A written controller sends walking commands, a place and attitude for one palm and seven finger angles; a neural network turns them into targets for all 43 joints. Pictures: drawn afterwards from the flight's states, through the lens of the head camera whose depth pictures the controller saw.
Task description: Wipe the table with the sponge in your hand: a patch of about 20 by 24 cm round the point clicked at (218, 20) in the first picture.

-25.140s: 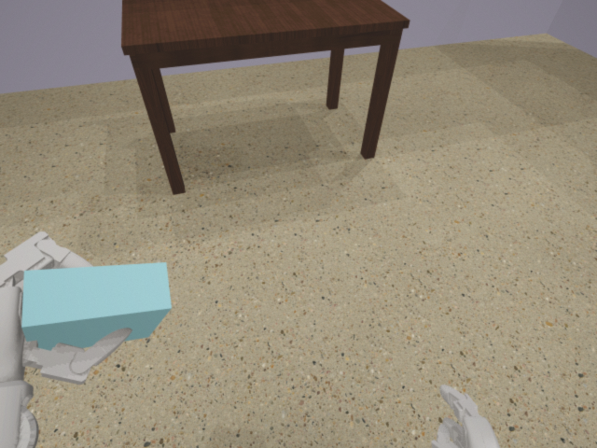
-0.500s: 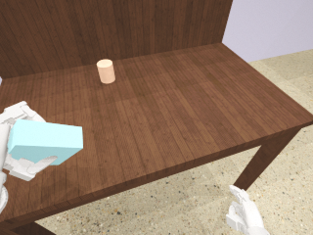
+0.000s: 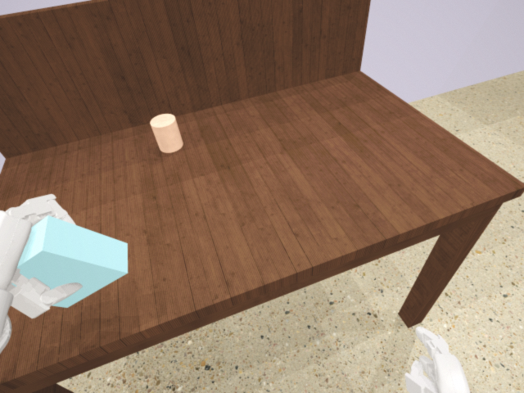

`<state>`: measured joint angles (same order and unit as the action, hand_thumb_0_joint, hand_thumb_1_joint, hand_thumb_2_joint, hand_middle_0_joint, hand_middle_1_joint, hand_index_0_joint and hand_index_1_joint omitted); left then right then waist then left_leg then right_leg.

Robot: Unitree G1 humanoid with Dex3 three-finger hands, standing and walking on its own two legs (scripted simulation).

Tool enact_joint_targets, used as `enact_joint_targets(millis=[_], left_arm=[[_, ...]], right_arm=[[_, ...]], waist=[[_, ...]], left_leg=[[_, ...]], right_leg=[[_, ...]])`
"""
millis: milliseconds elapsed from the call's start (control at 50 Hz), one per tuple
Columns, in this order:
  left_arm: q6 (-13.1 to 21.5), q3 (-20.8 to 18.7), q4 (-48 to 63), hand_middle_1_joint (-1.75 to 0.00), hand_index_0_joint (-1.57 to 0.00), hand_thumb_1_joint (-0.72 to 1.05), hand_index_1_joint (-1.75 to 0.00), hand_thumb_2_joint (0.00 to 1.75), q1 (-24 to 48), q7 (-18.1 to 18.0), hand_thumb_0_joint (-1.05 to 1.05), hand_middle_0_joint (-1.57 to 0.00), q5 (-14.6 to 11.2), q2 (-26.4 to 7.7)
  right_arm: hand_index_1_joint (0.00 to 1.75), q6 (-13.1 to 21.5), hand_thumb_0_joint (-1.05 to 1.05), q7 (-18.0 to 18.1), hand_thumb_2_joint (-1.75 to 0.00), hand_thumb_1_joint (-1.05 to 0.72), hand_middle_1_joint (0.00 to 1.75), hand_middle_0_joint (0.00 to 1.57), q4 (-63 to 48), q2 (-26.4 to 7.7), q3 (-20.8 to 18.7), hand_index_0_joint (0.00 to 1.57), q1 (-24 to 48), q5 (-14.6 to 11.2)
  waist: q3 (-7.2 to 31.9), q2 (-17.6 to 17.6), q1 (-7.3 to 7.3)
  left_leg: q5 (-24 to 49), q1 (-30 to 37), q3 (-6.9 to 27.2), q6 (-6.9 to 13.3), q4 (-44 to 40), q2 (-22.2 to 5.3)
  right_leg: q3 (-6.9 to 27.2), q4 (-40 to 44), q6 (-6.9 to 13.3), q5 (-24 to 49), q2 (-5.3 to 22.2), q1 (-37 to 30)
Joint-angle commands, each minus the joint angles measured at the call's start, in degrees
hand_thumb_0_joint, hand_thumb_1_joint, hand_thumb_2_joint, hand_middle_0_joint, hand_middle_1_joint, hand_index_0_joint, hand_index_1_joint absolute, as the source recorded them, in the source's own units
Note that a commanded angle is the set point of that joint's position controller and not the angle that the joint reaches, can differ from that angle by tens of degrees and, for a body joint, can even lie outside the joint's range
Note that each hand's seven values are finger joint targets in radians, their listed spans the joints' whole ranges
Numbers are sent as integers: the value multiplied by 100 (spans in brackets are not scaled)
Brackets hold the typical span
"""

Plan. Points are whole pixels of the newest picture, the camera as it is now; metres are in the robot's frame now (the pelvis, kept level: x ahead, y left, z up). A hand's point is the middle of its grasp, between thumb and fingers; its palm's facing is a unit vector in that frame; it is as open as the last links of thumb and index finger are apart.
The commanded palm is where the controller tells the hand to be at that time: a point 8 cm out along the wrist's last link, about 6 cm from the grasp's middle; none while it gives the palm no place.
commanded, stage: turn the palm down, sponge in hand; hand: left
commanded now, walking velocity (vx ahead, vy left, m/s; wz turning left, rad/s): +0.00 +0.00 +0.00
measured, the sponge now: (71, 269) +0.22 +0.29 +0.13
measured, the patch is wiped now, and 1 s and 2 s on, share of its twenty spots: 0.00 0.00 0.00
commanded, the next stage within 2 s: move the sponge above the wiping area in 1.26 s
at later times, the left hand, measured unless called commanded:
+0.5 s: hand (48, 257) +0.23 +0.31 +0.15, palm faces +0.15 -0.25 -0.96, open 9.2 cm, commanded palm +0.19 +0.31 +0.22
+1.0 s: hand (31, 247) +0.24 +0.34 +0.16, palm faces +0.12 -0.08 -0.99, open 9.2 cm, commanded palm +0.19 +0.33 +0.22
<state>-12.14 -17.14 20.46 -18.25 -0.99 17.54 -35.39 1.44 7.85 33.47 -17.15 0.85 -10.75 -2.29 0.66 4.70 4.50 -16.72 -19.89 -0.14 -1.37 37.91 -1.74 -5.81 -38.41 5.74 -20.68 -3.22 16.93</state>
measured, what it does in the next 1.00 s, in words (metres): stands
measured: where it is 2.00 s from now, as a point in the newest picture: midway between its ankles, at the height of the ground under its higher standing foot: outside the picture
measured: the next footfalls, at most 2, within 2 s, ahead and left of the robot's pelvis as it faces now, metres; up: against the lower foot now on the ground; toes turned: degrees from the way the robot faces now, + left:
none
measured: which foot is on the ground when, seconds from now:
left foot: down 0.00-1.00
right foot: down 0.00-1.00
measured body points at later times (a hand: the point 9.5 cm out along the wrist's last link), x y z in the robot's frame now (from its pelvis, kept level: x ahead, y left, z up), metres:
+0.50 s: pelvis +0.00 +0.03 +0.01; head -0.01 -0.01 +0.46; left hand +0.21 +0.32 +0.20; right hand +0.25 -0.17 -0.06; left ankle +0.04 +0.14 -0.72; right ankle +0.00 -0.05 -0.72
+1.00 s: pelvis +0.00 +0.05 +0.02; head -0.01 +0.01 +0.47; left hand +0.22 +0.34 +0.21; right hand +0.28 -0.13 -0.05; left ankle +0.04 +0.14 -0.72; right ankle +0.00 -0.05 -0.72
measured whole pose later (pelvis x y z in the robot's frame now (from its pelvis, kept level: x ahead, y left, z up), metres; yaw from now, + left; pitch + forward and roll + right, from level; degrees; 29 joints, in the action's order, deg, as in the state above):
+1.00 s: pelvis +0.00 +0.05 +0.02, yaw +0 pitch -4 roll +0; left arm -26.3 1.7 17.0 -5.5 3.5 49.1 -31.6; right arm -2.5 3.9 37.3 -14.3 4.6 2.1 -2.1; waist -1.3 6.2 8.1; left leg -11.1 -10.7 -1.7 2.0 25.7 1.4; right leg -4.0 -26.0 2.3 -14.4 -0.6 7.8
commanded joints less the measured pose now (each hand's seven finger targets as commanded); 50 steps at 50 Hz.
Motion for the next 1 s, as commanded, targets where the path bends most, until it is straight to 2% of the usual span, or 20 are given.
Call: enact_joint_targets(millis=[0,40,60,80,140,160,280,360,440,500,540,560,660,740,800,840,860,920,940,980], left_arm=[[399,-638,1370,-160,-120,10,-160,130,1178,-215,0,-120,451,-1542],[385,-881,1518,-160,-120,10,-160,130,1164,-373,0,-120,680,-1798],[347,-676,1573,-160,-120,10,-160,130,1181,-442,0,-120,754,-1522],[283,-807,1458,-160,-120,10,-160,130,1065,-516,0,-120,800,-1632],[-169,-962,1194,-160,-120,10,-160,130,956,-609,0,-120,970,-1785],[-331,-576,1217,-160,-120,10,-160,130,1105,-573,0,-120,984,-1414],[-1043,88,1009,-160,-120,10,-160,130,1431,-152,0,-120,1436,-1256],[-1015,433,1260,-160,-120,10,-160,130,1745,49,0,-120,1827,-1102],[-870,121,1435,-160,-120,10,-160,130,1999,-49,0,-120,2249,-1442],[-905,290,1147,-160,-120,10,-160,130,2125,-154,0,-120,2510,-1298],[-1068,161,1131,-160,-120,10,-160,130,2248,-220,0,-120,2595,-1408],[-1155,453,1002,-160,-120,10,-160,130,2306,-203,0,-120,2653,-1129],[-1539,943,779,-160,-120,10,-160,130,2410,45,0,-120,2887,-849],[-1592,919,876,-160,-120,10,-160,130,2522,251,0,-120,3180,-1035],[-1483,1002,790,-160,-120,10,-160,130,2663,288,0,-120,3411,-1070],[-1455,716,868,-160,-120,10,-160,130,2698,200,0,-120,3512,-1283],[-1437,949,867,-160,-120,10,-160,130,2784,195,0,-120,3497,-1027],[-1342,851,832,-160,-120,10,-160,130,2675,129,0,-120,3401,-1055],[-1402,639,853,-160,-120,10,-160,130,2637,84,0,-120,3397,-1209],[-1440,927,750,-160,-120,10,-160,130,2639,94,0,-120,3376,-916]], right_arm=[[30,470,0,91,-90,-90,30,20,-1111,-397,-123,20,1090,28],[30,513,0,66,-90,-90,30,20,-1120,-346,-76,20,1350,7],[30,490,0,50,-90,-90,30,20,-1122,-316,-81,20,1276,45],[30,482,0,50,-90,-90,30,20,-1084,-331,-94,20,1171,45],[30,378,0,-1,-90,-90,30,20,-1031,-365,-51,20,1427,-8],[30,313,0,-4,-90,-90,30,20,-1092,-355,-28,20,1413,7],[30,134,0,-31,-90,-90,30,20,-1088,-375,104,20,1676,-83],[30,149,0,-21,-90,-90,30,20,-1124,-292,166,20,1914,-59],[30,183,0,-58,-90,-90,30,20,-1033,-229,201,20,2176,-25],[30,128,0,-93,-90,-90,30,20,-866,-275,167,20,2033,35],[30,134,0,-138,-90,-90,30,20,-855,-224,219,20,2360,-4],[30,97,0,-155,-90,-90,30,20,-819,-245,210,20,2264,23],[30,5,0,-234,-90,-90,30,20,-790,-261,237,20,2498,-23],[30,-38,0,-287,-90,-90,30,20,-807,-216,269,20,2767,-56],[30,-78,0,-313,-90,-90,30,20,-731,-254,225,20,2562,8],[30,-43,0,-356,-90,-90,30,20,-737,-190,259,20,2813,-9],[30,-43,0,-365,-90,-90,30,20,-734,-185,254,20,2698,16],[30,-45,0,-390,-90,-90,30,20,-683,-189,187,20,2609,-2],[30,-16,0,-386,-90,-90,30,20,-695,-168,227,20,2837,-12],[30,-15,0,-406,-90,-90,30,20,-649,-174,197,20,2646,-18]], waist=[[860,-383,-29],[823,-91,100],[1022,-29,88],[1016,-149,94],[831,43,207],[893,42,171],[702,-226,81],[803,-166,88],[885,48,223],[1009,142,229],[943,318,324],[979,199,279],[948,96,264],[1025,40,292],[1108,79,299],[1086,176,407],[1196,170,377],[1164,149,368],[1045,207,445],[1066,142,353]], left_leg=[[709,391,3,310,-38,276],[816,493,42,288,-67,300],[921,514,4,298,-83,293],[940,511,12,295,-131,275],[1037,492,27,256,-331,287],[1065,468,-10,268,-417,253],[991,650,47,310,-711,252],[999,962,82,356,-806,276],[1093,1194,255,340,-995,286],[1217,1227,273,315,-1125,260],[1235,1261,339,283,-1193,288],[1369,1230,283,290,-1198,263],[1471,1249,351,297,-1346,252],[1514,1351,474,316,-1433,247],[1599,1423,512,344,-1492,226],[1581,1422,600,331,-1512,231],[1701,1453,531,345,-1483,242],[1689,1510,590,320,-1548,212],[1523,1464,623,315,-1570,233],[1626,1475,579,302,-1566,215]], right_leg=[[1452,1283,-586,739,702,8],[1534,1261,-474,785,636,11],[1379,1176,-483,1034,655,-115],[1300,1156,-510,1081,627,-112],[1236,1112,-432,1332,517,-211],[1017,1051,-459,1465,539,-292],[854,1261,-481,1233,471,-233],[858,1400,-417,1081,439,-292],[932,1501,-296,993,341,-373],[738,1505,-289,1067,359,-517],[952,1560,-183,1060,310,-613],[756,1504,-214,1267,350,-685],[756,1543,-185,1429,355,-827],[977,1589,-126,1377,295,-881],[810,1589,-159,1369,327,-900],[1048,1605,-66,1287,261,-962],[832,1562,-98,1443,307,-1017],[829,1649,-149,1374,341,-976],[1050,1692,-72,1226,265,-960],[873,1677,-131,1333,327,-946]])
